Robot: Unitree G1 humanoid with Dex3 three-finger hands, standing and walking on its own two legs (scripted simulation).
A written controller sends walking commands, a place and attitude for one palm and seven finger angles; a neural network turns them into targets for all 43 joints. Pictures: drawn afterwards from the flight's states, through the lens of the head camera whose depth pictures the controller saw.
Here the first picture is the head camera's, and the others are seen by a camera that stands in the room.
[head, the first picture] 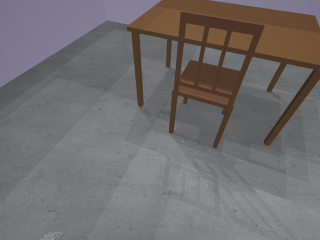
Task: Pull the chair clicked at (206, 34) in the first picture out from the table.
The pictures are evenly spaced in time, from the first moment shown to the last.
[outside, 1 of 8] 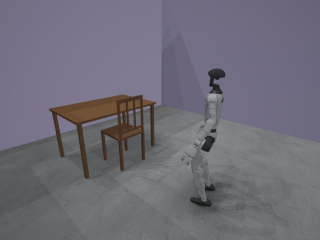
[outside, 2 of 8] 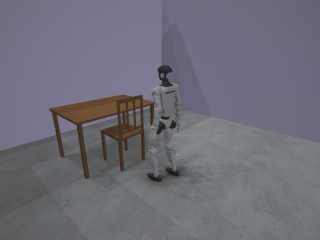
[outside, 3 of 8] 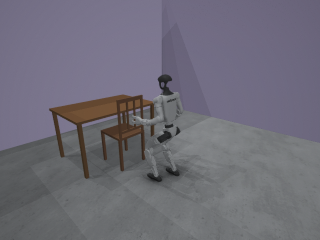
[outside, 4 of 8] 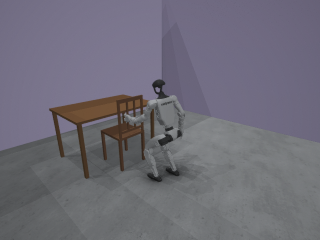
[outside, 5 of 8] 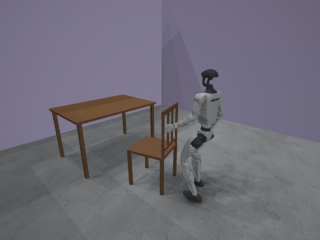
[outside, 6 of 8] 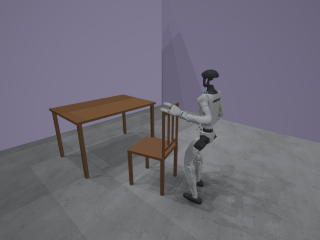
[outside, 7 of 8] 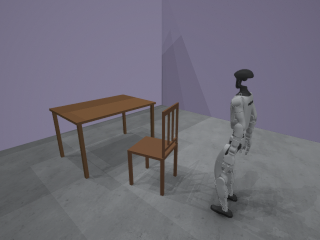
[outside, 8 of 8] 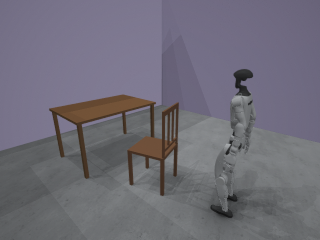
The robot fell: no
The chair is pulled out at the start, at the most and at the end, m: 0.00 0.63 0.63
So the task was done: yes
